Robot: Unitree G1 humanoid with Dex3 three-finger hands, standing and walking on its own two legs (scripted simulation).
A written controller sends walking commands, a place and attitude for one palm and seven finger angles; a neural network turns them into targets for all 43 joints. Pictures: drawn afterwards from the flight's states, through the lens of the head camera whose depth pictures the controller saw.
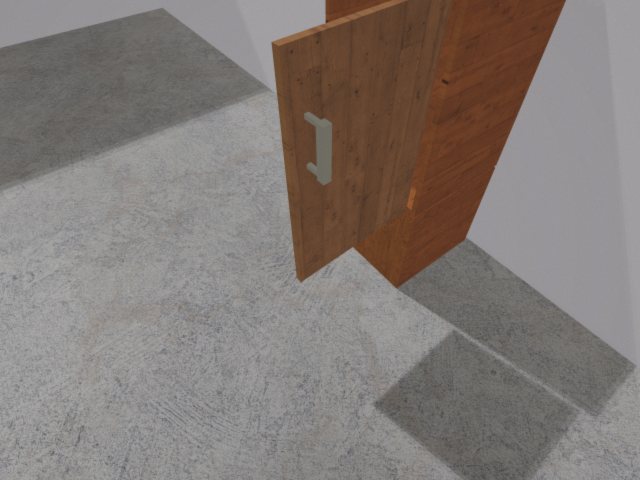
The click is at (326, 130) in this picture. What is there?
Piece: cupboard door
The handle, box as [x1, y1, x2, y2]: [304, 112, 331, 184]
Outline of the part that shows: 306,112 304,113 304,118 316,127 317,166 316,167 310,162 307,164 307,168 317,176 317,180 324,184 331,180 331,123 324,118 321,120 311,113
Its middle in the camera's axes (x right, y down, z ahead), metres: -0.01 -0.16 +0.68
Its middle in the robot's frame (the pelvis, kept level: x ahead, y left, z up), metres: +0.63 +0.04 +0.05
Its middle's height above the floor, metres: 0.84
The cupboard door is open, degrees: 92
